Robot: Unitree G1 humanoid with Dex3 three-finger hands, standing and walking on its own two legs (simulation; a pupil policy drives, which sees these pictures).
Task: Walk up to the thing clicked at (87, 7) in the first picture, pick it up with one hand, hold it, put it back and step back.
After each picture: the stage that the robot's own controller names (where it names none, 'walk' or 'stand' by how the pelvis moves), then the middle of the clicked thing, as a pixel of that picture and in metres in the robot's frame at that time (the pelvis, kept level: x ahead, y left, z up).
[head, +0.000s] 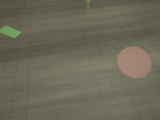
stand; (88, 4) +2.17 -0.10 -0.72
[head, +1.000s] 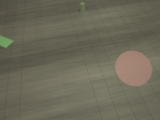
walk; (82, 7) +2.02 +0.18 -0.71
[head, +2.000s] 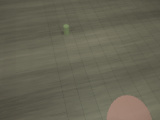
walk; (66, 29) +1.43 +0.26 -0.70
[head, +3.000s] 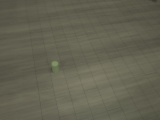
walk; (55, 67) +0.92 +0.23 -0.71
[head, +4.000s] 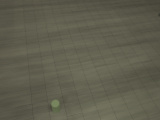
walk; (55, 106) +0.55 +0.17 -0.71
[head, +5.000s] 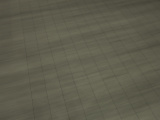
stand; out of the picture +0.33 +0.16 -0.69
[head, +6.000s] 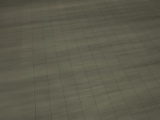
stand; out of the picture +0.30 +0.16 -0.72
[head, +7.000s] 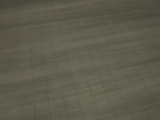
stand; out of the picture +0.30 +0.17 -0.73
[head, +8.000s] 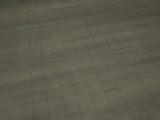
stand; out of the picture +0.29 +0.18 -0.73
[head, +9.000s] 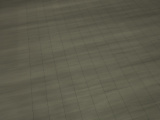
stand; out of the picture +0.28 +0.18 -0.73
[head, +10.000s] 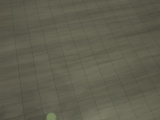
go down; (52, 118) +0.31 +0.17 -0.65
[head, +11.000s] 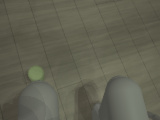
go down; (36, 75) +0.39 +0.17 -0.30
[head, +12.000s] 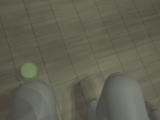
close in; (30, 72) +0.39 +0.17 -0.29
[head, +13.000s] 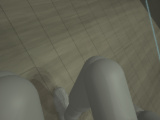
close in; out of the picture +0.39 +0.20 -0.23
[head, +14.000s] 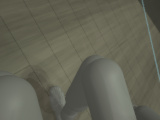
close; out of the picture +0.37 +0.21 -0.23
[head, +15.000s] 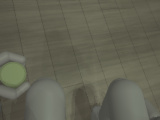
lift; (14, 77) +0.31 +0.24 -0.08
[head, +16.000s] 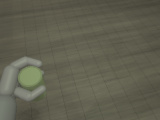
hold; (33, 84) +0.32 +0.17 +0.05
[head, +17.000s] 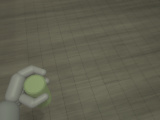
hold; (38, 92) +0.31 +0.16 +0.02
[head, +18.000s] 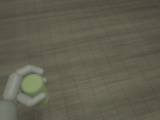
hold; (36, 91) +0.31 +0.17 +0.01
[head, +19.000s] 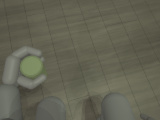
crouch; (35, 71) +0.38 +0.16 -0.07
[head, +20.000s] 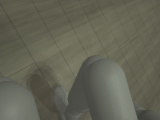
lower; out of the picture +0.40 +0.23 -0.23
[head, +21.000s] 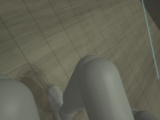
lower; out of the picture +0.40 +0.23 -0.23
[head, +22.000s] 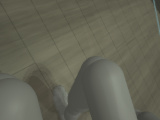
lower; out of the picture +0.40 +0.22 -0.22
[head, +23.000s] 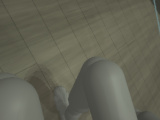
lower; out of the picture +0.39 +0.22 -0.22
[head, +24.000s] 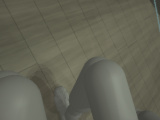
loosen; out of the picture +0.37 +0.20 -0.22
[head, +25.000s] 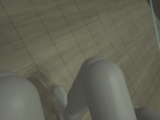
withdraw; out of the picture +0.37 +0.21 -0.23
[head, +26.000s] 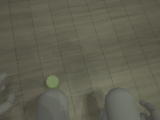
walk; (53, 83) +0.38 +0.15 -0.41
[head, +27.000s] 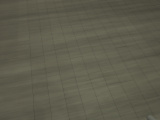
stand; out of the picture +0.31 +0.14 -0.66
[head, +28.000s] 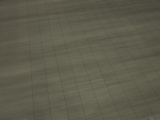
stand; out of the picture +0.31 +0.15 -0.67
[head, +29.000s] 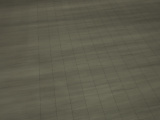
stand; out of the picture +0.32 +0.13 -0.71
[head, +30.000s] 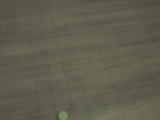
walk; (63, 117) +0.37 +0.10 -0.70
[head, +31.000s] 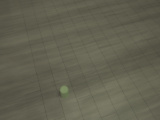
walk; (64, 92) +0.56 +0.14 -0.69
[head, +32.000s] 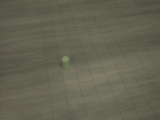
walk; (65, 62) +0.89 +0.15 -0.69
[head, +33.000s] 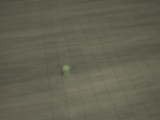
stand; (66, 71) +0.92 +0.16 -0.71
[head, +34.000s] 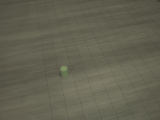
stand; (64, 72) +0.93 +0.19 -0.73
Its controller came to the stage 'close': yes
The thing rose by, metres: 0.72
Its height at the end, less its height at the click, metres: +0.00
